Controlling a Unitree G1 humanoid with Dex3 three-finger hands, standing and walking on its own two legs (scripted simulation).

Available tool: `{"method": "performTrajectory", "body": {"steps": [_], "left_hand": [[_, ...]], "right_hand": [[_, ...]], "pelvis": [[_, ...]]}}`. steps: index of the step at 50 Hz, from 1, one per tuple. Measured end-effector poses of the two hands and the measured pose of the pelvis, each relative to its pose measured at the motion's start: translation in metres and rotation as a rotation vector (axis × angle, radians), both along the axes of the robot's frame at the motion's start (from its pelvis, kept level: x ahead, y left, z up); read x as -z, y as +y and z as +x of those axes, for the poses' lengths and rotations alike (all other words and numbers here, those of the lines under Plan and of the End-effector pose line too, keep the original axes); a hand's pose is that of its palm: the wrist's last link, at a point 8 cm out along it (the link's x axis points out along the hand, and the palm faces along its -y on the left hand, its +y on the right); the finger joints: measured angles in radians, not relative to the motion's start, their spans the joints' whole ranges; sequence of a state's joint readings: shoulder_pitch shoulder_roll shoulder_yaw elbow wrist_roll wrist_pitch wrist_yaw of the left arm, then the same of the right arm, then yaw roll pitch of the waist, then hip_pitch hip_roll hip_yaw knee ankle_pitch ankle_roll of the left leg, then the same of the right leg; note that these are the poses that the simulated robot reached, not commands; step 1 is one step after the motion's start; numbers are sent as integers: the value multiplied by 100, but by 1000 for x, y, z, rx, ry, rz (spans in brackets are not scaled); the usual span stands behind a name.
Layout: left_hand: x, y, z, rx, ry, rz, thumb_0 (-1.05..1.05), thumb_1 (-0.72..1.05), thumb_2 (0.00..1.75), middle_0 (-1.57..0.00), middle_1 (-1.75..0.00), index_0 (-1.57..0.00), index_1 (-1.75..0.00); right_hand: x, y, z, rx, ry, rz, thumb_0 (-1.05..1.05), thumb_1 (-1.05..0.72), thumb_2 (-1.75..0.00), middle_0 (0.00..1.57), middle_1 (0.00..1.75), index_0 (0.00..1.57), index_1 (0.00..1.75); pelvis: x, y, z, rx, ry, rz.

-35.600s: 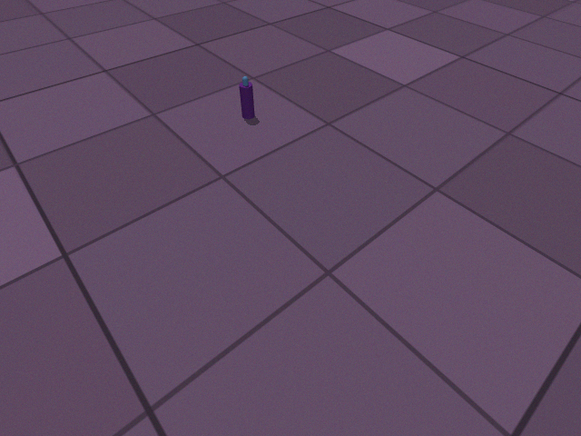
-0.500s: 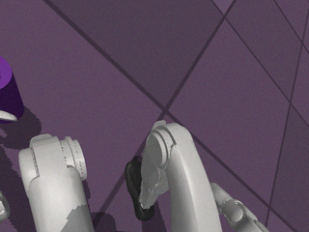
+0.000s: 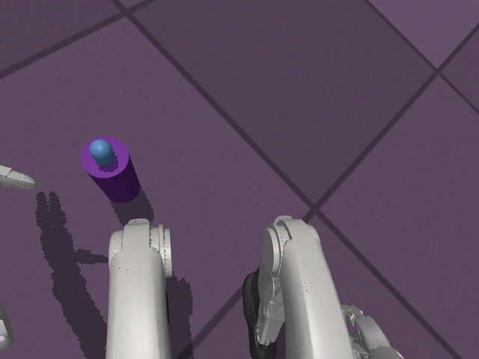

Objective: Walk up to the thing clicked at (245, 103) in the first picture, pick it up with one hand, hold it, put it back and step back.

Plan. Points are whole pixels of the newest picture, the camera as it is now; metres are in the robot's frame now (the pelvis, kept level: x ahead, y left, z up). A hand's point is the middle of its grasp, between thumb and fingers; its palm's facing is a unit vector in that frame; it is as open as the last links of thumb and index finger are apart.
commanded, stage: home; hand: left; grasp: from the side
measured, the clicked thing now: (113, 170) +0.45 +0.24 -0.23
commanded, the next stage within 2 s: none
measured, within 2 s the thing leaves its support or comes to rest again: neither
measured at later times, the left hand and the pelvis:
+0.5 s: hand out of the picture +0.31 +0.30 +0.13, palm faces +0.27 -0.87 -0.42, open 17.5 cm; pelvis +0.04 -0.01 +0.22, yaw +6 degrees
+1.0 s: hand out of the picture +0.24 +0.22 +0.30, palm faces +0.24 -0.92 -0.30, open 17.4 cm; pelvis +0.09 +0.01 +0.35, yaw +9 degrees
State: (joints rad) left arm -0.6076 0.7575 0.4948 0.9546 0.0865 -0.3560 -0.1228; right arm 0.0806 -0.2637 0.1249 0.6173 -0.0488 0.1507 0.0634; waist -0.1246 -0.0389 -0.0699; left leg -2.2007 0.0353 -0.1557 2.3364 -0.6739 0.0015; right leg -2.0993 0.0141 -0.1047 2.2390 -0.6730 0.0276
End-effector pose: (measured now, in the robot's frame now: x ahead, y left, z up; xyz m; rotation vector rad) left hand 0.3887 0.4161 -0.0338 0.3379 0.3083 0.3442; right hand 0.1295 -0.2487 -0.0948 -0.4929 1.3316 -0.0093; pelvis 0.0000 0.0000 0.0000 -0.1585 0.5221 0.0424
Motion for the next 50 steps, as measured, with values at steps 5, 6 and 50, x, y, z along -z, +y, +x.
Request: {"method": "performTrajectory", "body": {"steps": [5, 6, 50], "left_hand": [[-44, 8, -21, -78, 91, 67, -2, -51, 6, -6, -5, -6, -5], [-50, 6, -26, -82, 112, 72, -2, -51, 6, -6, -5, -6, -5], [-362, -157, -179, -106, 372, -184, -1, -53, 5, -6, -5, -5, -5]], "right_hand": [[-16, 0, 3, 60, -10, 40, 1, -89, -90, 21, 30, 21, 30], [-22, 1, 5, 68, -15, 47, 1, -90, -90, 21, 30, 21, 30], [-380, 49, 137, 81, -644, 159, 1, -89, -90, 21, 30, 21, 30]], "pelvis": [[-31, -1, 2, -9, 40, 25], [-38, -1, 2, -11, 45, 29], [-352, 9, 90, -107, -333, 136]]}}
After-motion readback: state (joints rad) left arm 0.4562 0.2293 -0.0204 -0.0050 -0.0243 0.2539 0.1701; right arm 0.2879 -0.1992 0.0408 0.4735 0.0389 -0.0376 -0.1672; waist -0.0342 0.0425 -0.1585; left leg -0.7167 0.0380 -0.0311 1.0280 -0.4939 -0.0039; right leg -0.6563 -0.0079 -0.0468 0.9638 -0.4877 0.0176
